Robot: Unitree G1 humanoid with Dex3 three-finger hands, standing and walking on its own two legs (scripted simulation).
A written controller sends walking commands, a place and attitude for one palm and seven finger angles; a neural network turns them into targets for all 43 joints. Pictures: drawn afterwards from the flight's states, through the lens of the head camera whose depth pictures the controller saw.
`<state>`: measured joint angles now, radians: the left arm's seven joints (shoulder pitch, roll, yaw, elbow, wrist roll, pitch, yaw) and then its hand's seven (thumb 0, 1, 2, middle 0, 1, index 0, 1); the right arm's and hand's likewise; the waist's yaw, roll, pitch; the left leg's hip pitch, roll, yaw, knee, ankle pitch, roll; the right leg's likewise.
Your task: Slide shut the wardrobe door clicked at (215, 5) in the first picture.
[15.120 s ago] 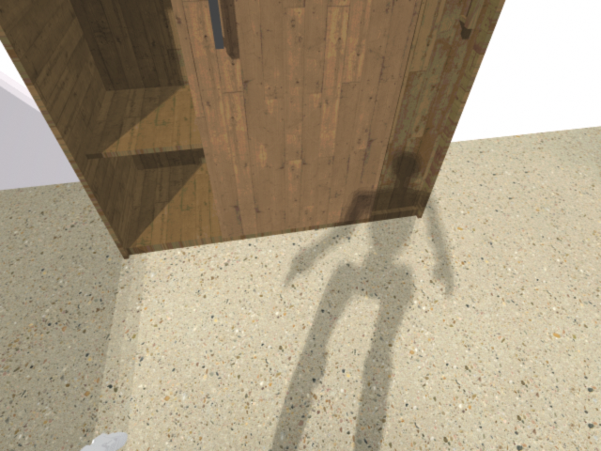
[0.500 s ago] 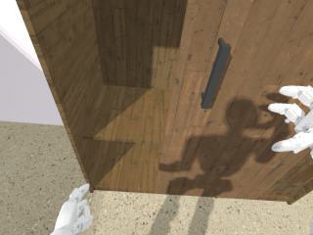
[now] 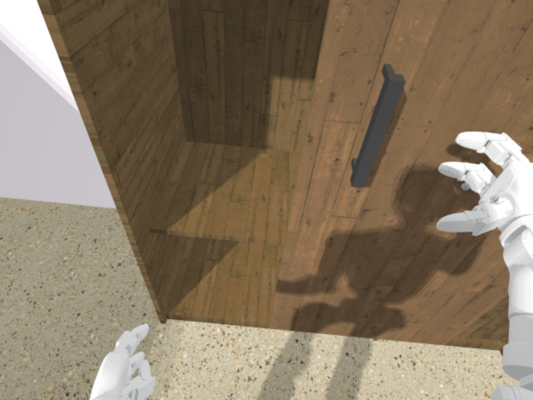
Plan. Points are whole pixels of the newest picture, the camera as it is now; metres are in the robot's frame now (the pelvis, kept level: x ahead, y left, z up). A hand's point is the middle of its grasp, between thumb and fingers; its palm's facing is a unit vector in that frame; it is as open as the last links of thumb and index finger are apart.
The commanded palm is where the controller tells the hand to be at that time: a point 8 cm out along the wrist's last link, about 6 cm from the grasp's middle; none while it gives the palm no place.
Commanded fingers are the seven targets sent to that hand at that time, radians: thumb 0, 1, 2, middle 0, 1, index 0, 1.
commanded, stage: move the hooked fingers beside the handle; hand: right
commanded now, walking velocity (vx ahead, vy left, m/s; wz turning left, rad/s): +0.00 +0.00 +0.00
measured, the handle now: (371, 130) +0.50 -0.14 +0.19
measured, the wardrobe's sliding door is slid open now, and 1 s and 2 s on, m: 0.40 0.40 0.40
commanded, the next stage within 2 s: feel for the door with the fingertips in 1.54 s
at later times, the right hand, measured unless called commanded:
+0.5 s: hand (442, 168) +0.40 -0.22 +0.19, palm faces +0.07 +1.00 -0.02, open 14.0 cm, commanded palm +0.38 -0.27 +0.20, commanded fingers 0.00 0.50 -0.30 0.30 1.20 0.30 1.20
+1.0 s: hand (432, 158) +0.43 -0.22 +0.19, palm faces +0.08 +1.00 +0.00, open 14.0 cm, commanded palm +0.40 -0.27 +0.19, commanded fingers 0.00 0.50 -0.30 0.30 1.20 0.30 1.20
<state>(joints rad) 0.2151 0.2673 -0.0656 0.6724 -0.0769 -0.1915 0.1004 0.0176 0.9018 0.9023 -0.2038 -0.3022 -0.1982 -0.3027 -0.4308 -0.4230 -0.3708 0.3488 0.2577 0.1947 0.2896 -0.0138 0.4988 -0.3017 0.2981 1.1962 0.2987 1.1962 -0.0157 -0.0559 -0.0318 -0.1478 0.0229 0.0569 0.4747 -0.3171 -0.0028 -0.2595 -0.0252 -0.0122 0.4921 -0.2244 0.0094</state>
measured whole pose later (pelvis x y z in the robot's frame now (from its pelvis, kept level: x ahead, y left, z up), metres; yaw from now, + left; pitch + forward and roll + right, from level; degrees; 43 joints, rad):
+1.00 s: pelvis +0.01 +0.00 +0.00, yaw +2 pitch +2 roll +0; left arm 0.34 0.28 -0.02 0.70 -0.07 -0.12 0.07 0.02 0.90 0.90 -0.20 -0.30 -0.20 -0.30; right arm -0.64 -0.44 -0.39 0.68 0.19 0.06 0.23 -0.01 0.50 -0.30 0.30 1.20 0.30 1.20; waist 0.05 -0.05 -0.05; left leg -0.21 0.01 0.02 0.48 -0.31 -0.01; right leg -0.31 -0.04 -0.04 0.51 -0.24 0.00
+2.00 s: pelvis +0.01 +0.00 +0.00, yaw +2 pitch +3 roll +0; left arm 0.31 0.27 -0.01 0.70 -0.06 -0.12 0.06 0.02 0.90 0.90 -0.20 -0.30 -0.20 -0.30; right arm -0.65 -0.35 -0.31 0.61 0.19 0.08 0.14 -0.01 0.50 -0.30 0.30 1.20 0.30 1.20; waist 0.04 -0.05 -0.05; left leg -0.20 0.01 0.03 0.48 -0.32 0.00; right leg -0.31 -0.04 -0.04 0.51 -0.25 0.01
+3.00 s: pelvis +0.00 +0.00 +0.00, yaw +2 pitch +3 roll +0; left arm 0.33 0.26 -0.02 0.71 -0.06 -0.10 0.05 0.02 0.90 0.90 -0.20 -0.30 -0.20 -0.30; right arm -0.73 -0.36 -0.31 0.74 0.16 0.04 0.11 -0.01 0.50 -0.30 0.30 1.20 0.30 1.20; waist 0.05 -0.05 -0.05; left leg -0.23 0.01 0.02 0.50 -0.31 0.00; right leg -0.33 -0.04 -0.04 0.52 -0.24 0.01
